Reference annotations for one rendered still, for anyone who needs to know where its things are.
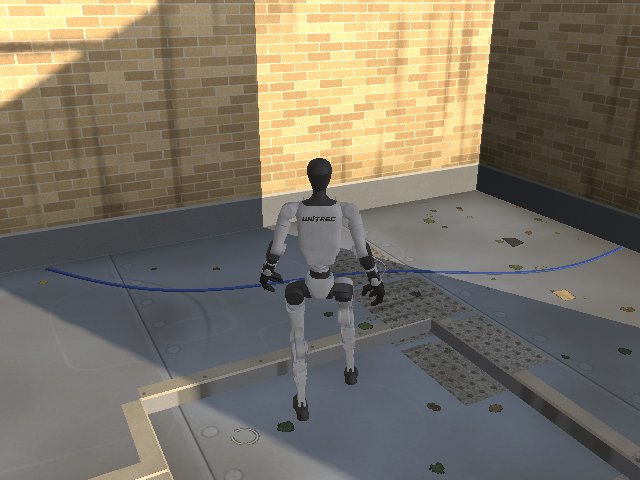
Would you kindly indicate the left robot forearm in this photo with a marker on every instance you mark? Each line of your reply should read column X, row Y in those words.
column 270, row 262

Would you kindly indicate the robot head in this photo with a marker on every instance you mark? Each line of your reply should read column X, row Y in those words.
column 319, row 172

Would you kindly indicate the robot right hand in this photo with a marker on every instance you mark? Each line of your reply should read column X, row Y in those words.
column 377, row 290

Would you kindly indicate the robot left upper arm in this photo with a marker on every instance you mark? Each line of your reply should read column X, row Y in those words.
column 288, row 211

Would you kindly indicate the right robot forearm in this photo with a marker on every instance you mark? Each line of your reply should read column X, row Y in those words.
column 370, row 268

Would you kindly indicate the robot left hand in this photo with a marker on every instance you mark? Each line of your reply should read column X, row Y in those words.
column 274, row 278

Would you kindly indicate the robot right upper arm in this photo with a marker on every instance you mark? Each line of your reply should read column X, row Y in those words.
column 351, row 212

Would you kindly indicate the right robot foot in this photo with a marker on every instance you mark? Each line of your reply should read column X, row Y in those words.
column 350, row 377

